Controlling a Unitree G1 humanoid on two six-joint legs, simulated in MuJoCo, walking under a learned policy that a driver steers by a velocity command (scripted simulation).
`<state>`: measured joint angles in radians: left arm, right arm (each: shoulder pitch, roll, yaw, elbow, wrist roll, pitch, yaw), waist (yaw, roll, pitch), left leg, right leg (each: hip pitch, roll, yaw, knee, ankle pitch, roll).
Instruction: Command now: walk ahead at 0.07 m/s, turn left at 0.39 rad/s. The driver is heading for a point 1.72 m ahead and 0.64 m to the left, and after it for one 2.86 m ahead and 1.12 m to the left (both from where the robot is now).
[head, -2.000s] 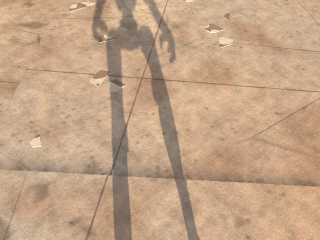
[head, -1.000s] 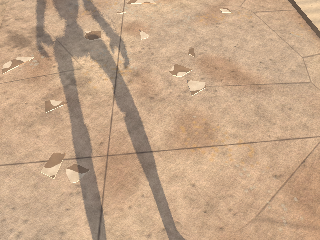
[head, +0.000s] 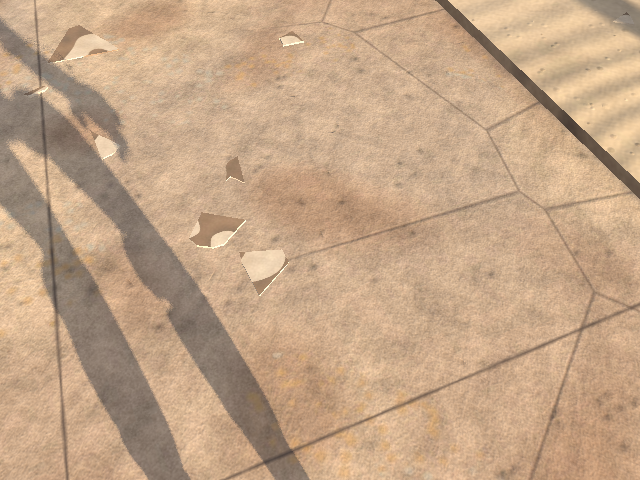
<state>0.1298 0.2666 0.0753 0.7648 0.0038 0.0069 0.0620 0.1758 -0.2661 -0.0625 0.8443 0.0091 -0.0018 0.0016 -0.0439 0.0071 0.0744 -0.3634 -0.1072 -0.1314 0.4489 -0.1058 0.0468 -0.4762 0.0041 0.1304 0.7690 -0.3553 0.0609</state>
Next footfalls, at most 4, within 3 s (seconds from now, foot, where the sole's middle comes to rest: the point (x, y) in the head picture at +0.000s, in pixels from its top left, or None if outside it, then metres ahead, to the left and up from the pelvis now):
0.10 right None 0.11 -0.14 -0.77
0.52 left None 0.04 0.12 -0.77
0.98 right None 0.15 -0.08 -0.77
1.28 left None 0.10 0.18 -0.77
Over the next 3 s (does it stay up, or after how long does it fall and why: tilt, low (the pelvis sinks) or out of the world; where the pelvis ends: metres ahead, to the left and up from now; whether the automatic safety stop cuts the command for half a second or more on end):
stays up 0.53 0.27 -0.01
